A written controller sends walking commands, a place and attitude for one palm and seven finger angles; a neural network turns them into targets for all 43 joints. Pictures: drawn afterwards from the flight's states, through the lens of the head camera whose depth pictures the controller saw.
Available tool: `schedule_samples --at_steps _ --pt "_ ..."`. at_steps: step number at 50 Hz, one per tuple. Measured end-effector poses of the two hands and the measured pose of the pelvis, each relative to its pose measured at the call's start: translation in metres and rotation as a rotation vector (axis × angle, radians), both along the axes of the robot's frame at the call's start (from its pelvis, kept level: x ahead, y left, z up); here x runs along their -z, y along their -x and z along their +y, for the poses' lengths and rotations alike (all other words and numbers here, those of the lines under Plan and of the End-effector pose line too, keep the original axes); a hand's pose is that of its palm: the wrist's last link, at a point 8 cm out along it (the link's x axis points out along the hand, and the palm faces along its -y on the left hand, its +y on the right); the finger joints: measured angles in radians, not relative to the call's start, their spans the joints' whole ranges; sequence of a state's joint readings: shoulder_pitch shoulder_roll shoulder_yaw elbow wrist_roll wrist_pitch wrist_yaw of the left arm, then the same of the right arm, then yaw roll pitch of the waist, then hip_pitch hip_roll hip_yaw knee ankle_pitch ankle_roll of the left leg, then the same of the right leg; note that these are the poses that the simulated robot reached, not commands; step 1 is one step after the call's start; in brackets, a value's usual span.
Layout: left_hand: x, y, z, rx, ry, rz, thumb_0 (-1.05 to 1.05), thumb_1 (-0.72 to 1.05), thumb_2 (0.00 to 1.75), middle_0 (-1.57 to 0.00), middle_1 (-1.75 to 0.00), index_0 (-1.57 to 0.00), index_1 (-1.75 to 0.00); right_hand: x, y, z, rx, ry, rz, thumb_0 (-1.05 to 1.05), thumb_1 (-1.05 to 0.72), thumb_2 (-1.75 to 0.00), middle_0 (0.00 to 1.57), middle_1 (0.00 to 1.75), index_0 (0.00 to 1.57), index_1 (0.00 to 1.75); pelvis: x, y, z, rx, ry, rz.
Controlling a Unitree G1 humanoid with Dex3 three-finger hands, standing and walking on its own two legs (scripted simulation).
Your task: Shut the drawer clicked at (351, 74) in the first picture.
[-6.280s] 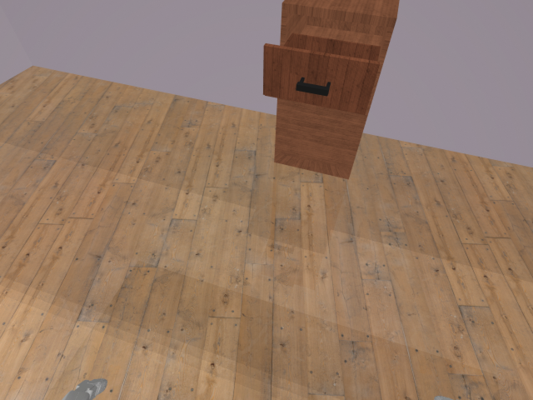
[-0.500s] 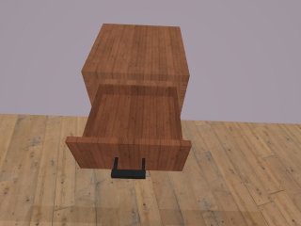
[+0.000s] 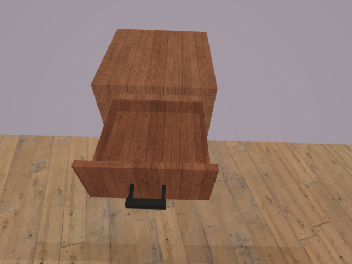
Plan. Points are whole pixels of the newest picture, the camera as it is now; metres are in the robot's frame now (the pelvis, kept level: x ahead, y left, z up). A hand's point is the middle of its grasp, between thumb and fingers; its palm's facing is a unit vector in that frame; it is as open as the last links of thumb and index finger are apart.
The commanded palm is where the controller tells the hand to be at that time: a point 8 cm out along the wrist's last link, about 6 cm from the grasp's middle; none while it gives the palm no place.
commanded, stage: look again from close up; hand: left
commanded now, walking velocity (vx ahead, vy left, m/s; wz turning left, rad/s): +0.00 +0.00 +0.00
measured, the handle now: (146, 196) +0.31 +0.10 -0.09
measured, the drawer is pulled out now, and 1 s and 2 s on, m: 0.30 0.30 0.30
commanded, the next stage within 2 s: shuffle to correct the standing spot in 0.16 s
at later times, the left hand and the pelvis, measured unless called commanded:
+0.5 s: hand out of the picture -0.01 +0.15 -0.18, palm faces -0.01 -0.99 -0.16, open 7.4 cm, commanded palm none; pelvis +0.01 -0.01 +0.00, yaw -1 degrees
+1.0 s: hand out of the picture +0.05 +0.08 -0.18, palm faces +0.06 -0.98 -0.20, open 7.3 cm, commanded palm none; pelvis +0.04 -0.09 +0.00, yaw +1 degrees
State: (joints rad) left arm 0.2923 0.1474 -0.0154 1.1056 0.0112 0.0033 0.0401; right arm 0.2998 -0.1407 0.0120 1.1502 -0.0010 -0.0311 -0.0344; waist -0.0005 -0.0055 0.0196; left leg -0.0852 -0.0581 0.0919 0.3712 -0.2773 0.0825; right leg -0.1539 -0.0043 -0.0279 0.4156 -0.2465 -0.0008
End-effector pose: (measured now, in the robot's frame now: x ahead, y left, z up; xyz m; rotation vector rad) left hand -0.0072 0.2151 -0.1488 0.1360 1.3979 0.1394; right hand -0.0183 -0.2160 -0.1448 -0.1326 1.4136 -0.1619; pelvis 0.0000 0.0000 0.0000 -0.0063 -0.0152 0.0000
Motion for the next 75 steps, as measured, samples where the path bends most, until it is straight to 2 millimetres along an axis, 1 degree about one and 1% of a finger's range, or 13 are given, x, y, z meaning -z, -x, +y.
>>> schedule_samples --at_steps 11,22,27,33,37,41,47,52,57,63,66,71,75 --pt "0.000 0.007 -0.007 -0.004 0.008 0.014 0.00 0.92 0.90 -0.20 -0.30 -0.20 -0.30 0.001 0.002 0.000 0.004 -0.006 0.003 0.01 -0.91 -0.90 0.20 0.29 0.20 0.30 0.000 0.000 -0.003 0.001 -0.001 0.002" --pt "0.003 0.005 -0.014 0.007 0.020 0.032 0.00 0.91 0.90 -0.20 -0.30 -0.20 -0.30 0.002 0.004 -0.003 0.025 -0.007 0.013 0.01 -0.91 -0.90 0.20 0.29 0.20 0.30 0.001 -0.003 -0.010 0.010 -0.011 0.009" --pt "0.004 -0.004 -0.021 0.029 0.010 0.057 0.00 0.91 0.90 -0.20 -0.30 -0.20 -0.30 0.007 0.008 -0.015 0.058 0.000 0.038 0.01 -0.91 -0.89 0.20 0.29 0.20 0.30 0.005 -0.009 -0.020 0.031 -0.033 0.024" --pt "0.002 -0.031 -0.034 0.036 -0.034 0.023 0.00 0.91 0.90 -0.20 -0.30 -0.20 -0.30 0.015 0.009 -0.042 0.077 -0.007 0.083 0.01 -0.91 -0.89 0.20 0.29 0.20 0.30 0.011 -0.024 -0.045 0.023 -0.032 0.017" --pt "0.004 -0.047 -0.050 0.015 -0.041 -0.016 0.00 0.91 0.90 -0.20 -0.30 -0.20 -0.30 0.015 -0.004 -0.063 0.064 -0.003 0.099 0.01 -0.91 -0.89 0.20 0.29 0.20 0.30 0.012 -0.035 -0.063 -0.016 -0.008 0.021" --pt "0.012 -0.054 -0.066 -0.008 -0.028 -0.014 0.00 0.92 0.90 -0.20 -0.30 -0.20 -0.30 0.009 -0.024 -0.079 0.035 0.019 0.092 0.01 -0.91 -0.90 0.20 0.29 0.20 0.30 0.012 -0.041 -0.079 -0.023 -0.007 0.026" --pt "0.010 -0.054 -0.080 -0.029 -0.020 -0.003 0.01 0.94 0.90 -0.20 -0.30 -0.20 -0.30 0.005 -0.053 -0.099 0.016 0.045 0.042 0.01 -0.91 -0.90 0.20 0.29 0.20 0.30 0.009 -0.045 -0.092 -0.025 -0.005 0.032" --pt "0.000 -0.042 -0.084 -0.041 -0.032 -0.019 0.00 0.93 0.90 -0.20 -0.30 -0.20 -0.30 0.001 -0.075 -0.101 -0.013 0.043 -0.011 0.01 -0.91 -0.90 0.20 0.29 0.20 0.30 0.002 -0.040 -0.091 -0.020 -0.009 0.016" --pt "-0.001 -0.026 -0.078 -0.034 -0.027 -0.009 0.00 0.91 0.90 -0.20 -0.30 -0.20 -0.30 -0.001 -0.091 -0.091 -0.023 0.024 -0.098 0.01 -0.91 -0.90 0.20 0.29 0.20 0.30 0.001 -0.030 -0.083 -0.009 -0.011 -0.014" --pt "0.002 -0.021 -0.054 -0.004 -0.032 -0.043 0.00 0.91 0.90 -0.20 -0.30 -0.20 -0.30 0.007 -0.092 -0.074 -0.016 0.016 -0.193 0.01 -0.93 -0.90 0.20 0.29 0.20 0.30 0.011 -0.021 -0.057 -0.004 0.035 -0.034" --pt "0.002 -0.028 -0.035 0.003 -0.047 -0.073 0.00 0.90 0.90 -0.20 -0.30 -0.20 -0.30 0.008 -0.082 -0.059 -0.018 0.009 -0.206 0.01 -0.93 -0.90 0.20 0.29 0.20 0.30 0.013 -0.018 -0.044 -0.009 0.031 -0.038" --pt "-0.004 -0.045 -0.006 0.023 -0.067 -0.110 0.00 0.91 0.90 -0.20 -0.30 -0.20 -0.30 0.008 -0.054 -0.039 -0.030 0.000 -0.144 0.01 -0.93 -0.90 0.20 0.29 0.20 0.30 0.011 -0.015 -0.026 -0.001 0.011 -0.007" --pt "-0.008 -0.047 0.009 0.028 -0.077 -0.109 0.00 0.91 0.90 -0.20 -0.30 -0.20 -0.30 0.009 -0.037 -0.026 -0.038 -0.013 -0.073 0.01 -0.92 -0.89 0.20 0.29 0.20 0.30 0.009 -0.013 -0.017 -0.001 -0.003 0.014"
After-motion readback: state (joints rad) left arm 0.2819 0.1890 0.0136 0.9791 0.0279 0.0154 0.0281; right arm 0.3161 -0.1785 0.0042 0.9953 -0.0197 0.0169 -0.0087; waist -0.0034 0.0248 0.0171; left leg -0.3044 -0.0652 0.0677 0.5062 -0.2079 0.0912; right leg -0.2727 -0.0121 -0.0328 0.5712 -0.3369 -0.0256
